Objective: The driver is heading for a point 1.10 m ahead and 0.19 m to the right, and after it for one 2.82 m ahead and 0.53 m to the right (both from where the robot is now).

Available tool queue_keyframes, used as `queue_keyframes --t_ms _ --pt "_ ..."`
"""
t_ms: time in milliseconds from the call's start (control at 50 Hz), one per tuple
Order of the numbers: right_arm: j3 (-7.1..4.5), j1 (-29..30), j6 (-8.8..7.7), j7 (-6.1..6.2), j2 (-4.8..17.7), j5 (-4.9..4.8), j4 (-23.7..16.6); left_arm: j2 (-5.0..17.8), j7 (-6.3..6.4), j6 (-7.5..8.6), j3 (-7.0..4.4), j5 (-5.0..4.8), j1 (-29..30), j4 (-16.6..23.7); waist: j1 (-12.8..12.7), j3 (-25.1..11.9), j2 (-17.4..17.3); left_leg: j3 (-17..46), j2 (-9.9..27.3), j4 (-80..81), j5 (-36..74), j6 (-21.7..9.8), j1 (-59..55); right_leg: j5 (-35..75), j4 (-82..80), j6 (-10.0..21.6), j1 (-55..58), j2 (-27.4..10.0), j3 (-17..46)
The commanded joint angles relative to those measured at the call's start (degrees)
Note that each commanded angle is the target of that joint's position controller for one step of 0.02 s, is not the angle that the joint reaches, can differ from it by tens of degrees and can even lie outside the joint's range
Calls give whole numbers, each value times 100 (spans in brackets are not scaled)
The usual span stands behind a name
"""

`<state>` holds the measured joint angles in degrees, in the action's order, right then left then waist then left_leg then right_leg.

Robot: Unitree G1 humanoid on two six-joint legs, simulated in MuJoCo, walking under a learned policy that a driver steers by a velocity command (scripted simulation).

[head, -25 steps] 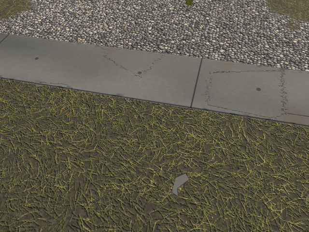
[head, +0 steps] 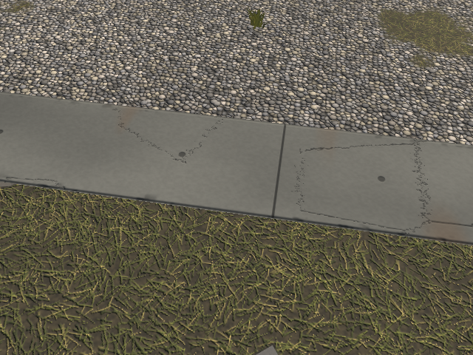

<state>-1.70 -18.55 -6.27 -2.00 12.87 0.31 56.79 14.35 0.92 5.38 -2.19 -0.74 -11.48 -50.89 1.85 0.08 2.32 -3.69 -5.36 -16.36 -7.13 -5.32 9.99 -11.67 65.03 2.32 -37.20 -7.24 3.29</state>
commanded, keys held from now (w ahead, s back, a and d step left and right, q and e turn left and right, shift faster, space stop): w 0.06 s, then w+e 0.56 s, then w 0.16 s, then w+q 0.22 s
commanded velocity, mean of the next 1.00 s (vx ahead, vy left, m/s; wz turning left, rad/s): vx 0.50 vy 0.00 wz -0.26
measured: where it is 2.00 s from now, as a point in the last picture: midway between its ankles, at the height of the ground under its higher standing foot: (279, 199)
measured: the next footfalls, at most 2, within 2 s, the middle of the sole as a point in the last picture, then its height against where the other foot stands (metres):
right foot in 0.32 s outside the picture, level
left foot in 0.84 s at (255, 304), level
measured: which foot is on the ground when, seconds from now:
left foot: down 0.00-0.34, up 0.36-0.82, down 0.84-1.00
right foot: up 0.00-0.30, down 0.32-0.86, up 0.88-1.00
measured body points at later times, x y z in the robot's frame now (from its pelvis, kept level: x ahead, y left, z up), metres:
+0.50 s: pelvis +0.28 -0.10 +0.00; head +0.30 -0.12 +0.45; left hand +0.40 +0.15 -0.12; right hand +0.35 -0.38 -0.13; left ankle +0.29 +0.07 -0.66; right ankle +0.30 -0.17 -0.74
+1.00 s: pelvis +0.57 -0.11 +0.00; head +0.59 -0.10 +0.45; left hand +0.74 +0.12 -0.13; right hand +0.59 -0.39 -0.12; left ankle +0.63 -0.04 -0.74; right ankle +0.47 -0.22 -0.66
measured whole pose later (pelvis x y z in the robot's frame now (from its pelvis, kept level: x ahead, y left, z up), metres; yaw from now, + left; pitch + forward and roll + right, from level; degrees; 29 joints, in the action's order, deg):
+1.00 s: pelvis +0.57 -0.11 +0.00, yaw -16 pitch +2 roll +0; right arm -2.8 -14.2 -5.8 -1.8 15.2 -0.2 46.8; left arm 15.4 0.0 5.5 -2.6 0.3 -15.6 -45.0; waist 0.8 0.5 1.6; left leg 1.6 -4.9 -23.1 -8.0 -4.2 16.7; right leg -19.5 64.1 2.1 -26.4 -0.6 2.8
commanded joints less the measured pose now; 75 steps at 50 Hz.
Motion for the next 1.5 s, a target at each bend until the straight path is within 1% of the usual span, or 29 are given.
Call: queue_keyframes --t_ms 20,220,300,320,340,360,380,400,420,500,640,760,820,840,860,880,900,940,1040,1240,1260,1300,1320,1340,1360,1380,1400,1440,1500 --pt "-122 220 -95 115 758 -9 -316 244 38 -30 -70 68 -189 244 -265 306 -447 1244 1624 1166 370 -983 533 867 -816 -158 -185 -243 15" --pt "-203 -568 83 218 987 -85 22 213 -273 17 3 -84 1419 857 277 481 -494 570 2051 703 545 -543 -1367 1097 -3080 105 -451 139 -223" --pt "-245 -138 230 256 1139 -73 -134 567 -385 43 -195 -47 369 758 -424 -224 -603 -20 1872 -1049 3301 -190 -1368 487 -3401 544 1376 754 -802" --pt "-189 -120 254 293 1013 -4 -262 955 -351 31 -399 -65 -701 465 -823 -814 -390 -316 1565 -2472 3375 33 -625 651 -3424 758 2881 756 -496" --pt "0 -502 132 244 531 69 -523 1717 -298 2 -600 -2 -1508 398 -824 -1609 846 -494 776 -4917 1372 472 1862 78 -3652 1685 5246 -688 2178" --pt "69 -520 -107 175 414 57 -499 1495 -307 6 -515 -38 -1597 389 -741 -2113 1228 490 154 -6016 -2285 487 3176 -278 -4764 2093 6065 -1338 4336" --pt "-73 -30 -282 103 950 -151 -667 1101 -291 15 -400 -2 -1423 420 -782 -1549 926 967 552 -6367 -2035 293 3762 -280 -4805 1734 5729 -1140 3748" --pt "-79 397 -357 105 1024 -220 -822 904 -273 12 -345 14 -942 567 -658 -993 474 880 819 -6132 -1524 195 3767 229 -4800 1522 4927 -917 2871" --pt "-104 576 -354 148 999 -124 -848 756 -288 -4 -294 36 -506 710 -441 -627 -119 824 1031 -5663 -1142 208 3476 822 -4916 1407 4040 -694 2251" --pt "-175 487 -63 225 772 41 -975 715 -247 17 -272 38 -256 870 2 -317 -8 738 1172 -4530 -631 490 2574 1852 -5325 1379 2647 -211 1394" --pt "-121 1990 -64 213 544 -4 -1520 899 -25 -42 -340 -39 -982 715 -461 24 262 622 712 -1745 1374 685 2374 1160 -5327 999 2472 150 1056" --pt "-149 2381 -202 53 770 -28 -1761 859 23 -104 -336 -23 -1309 489 -586 148 318 697 708 -1079 958 385 2330 1360 -4785 918 3552 -368 1555" --pt "-285 1409 -243 77 1049 -19 -1510 886 25 -190 -331 32 -1085 551 -115 -371 392 316 461 -818 508 14 1034 3338 -3737 714 3829 -113 1265" --pt "-355 492 -240 95 1258 27 -1334 754 6 -190 -251 96 -975 655 274 -1118 228 823 969 -1103 778 -349 -399 3248 -2524 555 3263 156 986" --pt "-490 -374 -193 101 1712 58 -1209 396 -35 -103 -134 92 -1591 659 265 -1989 -954 2763 2089 -1173 596 -1218 -2687 1469 -501 112 1301 919 478" --pt "-474 -664 -120 34 1546 -111 -1003 339 -67 -11 -73 14 -1872 604 233 -2129 -2048 4696 2693 -247 -640 -1641 -3327 -1909 692 -89 -123 1273 370" --pt "-359 -304 -97 24 1160 -214 -1101 835 -86 67 -173 -76 -1289 725 289 -1213 -1380 4563 2517 -8 -1551 -1346 -2701 -1747 1077 18 -758 859 600" --pt "-260 397 -13 12 922 -81 -1329 827 -93 149 -177 21 -307 990 106 -85 -365 3317 2035 263 -755 -1065 -1006 -918 533 35 -659 457 285" --pt "-280 336 23 91 1002 -100 -1348 488 -28 96 -161 182 -230 1161 -213 -136 -691 2277 1446 552 957 -1045 9 -355 -1126 -273 167 313 4" --pt "-357 -524 271 290 1147 -217 -1213 549 -160 227 -153 17 1406 1705 207 -6 -798 2598 1337 -69 233 -619 -26 1094 -3761 -393 1203 840 122" --pt "-212 -658 86 -82 975 700 -899 143 -202 44 118 621 883 1449 -62 103 -877 2679 1579 -78 513 -778 -254 1159 -3549 -305 1255 513 151" --pt "-288 -422 -68 -308 1065 401 -938 794 -158 -12 -79 375 499 1395 -431 -30 -525 2635 1299 -678 1420 -523 21 1159 -3936 73 2493 500 -77" --pt "-227 -337 -132 -359 877 350 -978 1040 -106 70 -158 280 -288 1240 -758 -725 -201 2369 778 -1769 1468 -226 608 1215 -3671 600 4000 170 184" --pt "-15 -1075 -229 -326 137 440 -1132 1355 -75 118 -164 295 -1306 1062 -683 -2230 1183 1728 -317 -3545 -571 251 1967 1898 -3739 2044 6483 -1104 1980" --pt "-3 -737 -274 -380 228 408 -1178 952 -94 113 -33 392 -1693 898 -946 -1898 1497 1440 -380 -4957 -2682 311 3854 -184 -4704 2188 6888 -1742 3760" --pt "-123 23 -241 -297 652 381 -1190 762 -82 172 -39 376 -1233 905 -922 -271 517 1304 207 -5504 -2124 149 4540 -1504 -5062 1512 5459 -1606 3192" --pt "-123 44 -184 -134 638 363 -1062 523 -61 171 39 305 -820 938 -667 70 328 1120 558 -5526 -1553 97 4180 -1675 -5273 1230 4487 -1394 2451" --pt "-41 31 -73 -51 421 485 -1022 -55 14 173 235 310 -469 939 -296 34 320 1067 997 -4990 -933 84 3259 -264 -5675 1121 3587 -1154 1535" --pt "45 486 37 -196 183 398 -1143 225 152 234 113 413 -306 936 -268 10 180 776 1087 -4312 -516 265 3084 762 -6037 1091 3469 -903 437"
